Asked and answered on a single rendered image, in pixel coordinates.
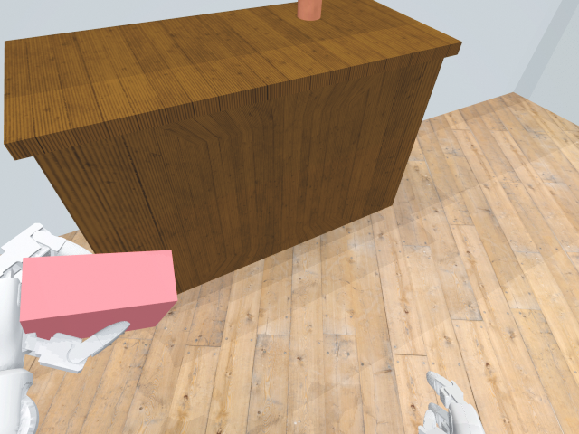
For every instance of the table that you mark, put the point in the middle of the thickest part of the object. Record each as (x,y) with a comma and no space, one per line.
(224,137)

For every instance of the robot left hand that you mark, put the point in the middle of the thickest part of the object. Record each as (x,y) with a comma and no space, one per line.
(62,352)

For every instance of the robot left forearm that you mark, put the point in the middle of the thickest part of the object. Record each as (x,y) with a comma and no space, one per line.
(18,412)

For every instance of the robot right hand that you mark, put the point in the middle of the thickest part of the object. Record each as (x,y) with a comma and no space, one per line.
(461,417)

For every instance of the sponge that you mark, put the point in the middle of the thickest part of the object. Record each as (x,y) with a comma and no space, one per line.
(79,295)

